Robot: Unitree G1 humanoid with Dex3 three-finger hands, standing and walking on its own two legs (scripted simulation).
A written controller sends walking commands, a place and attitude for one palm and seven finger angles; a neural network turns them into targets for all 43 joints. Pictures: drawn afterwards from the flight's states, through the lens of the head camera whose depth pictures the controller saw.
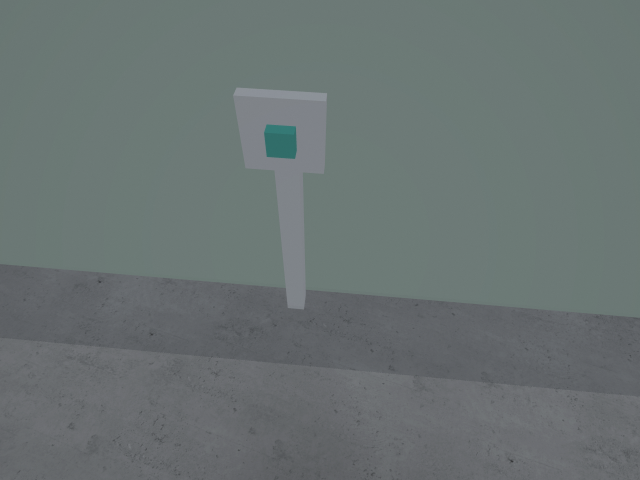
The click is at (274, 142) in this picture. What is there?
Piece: button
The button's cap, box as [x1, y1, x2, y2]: [264, 125, 296, 158]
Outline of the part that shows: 266,125 264,136 267,156 294,158 296,151 295,126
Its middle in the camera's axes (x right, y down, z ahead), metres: -0.08 -0.20 +0.80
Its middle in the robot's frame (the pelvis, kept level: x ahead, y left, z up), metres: +0.73 +0.13 -0.01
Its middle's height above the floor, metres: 0.77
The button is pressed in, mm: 0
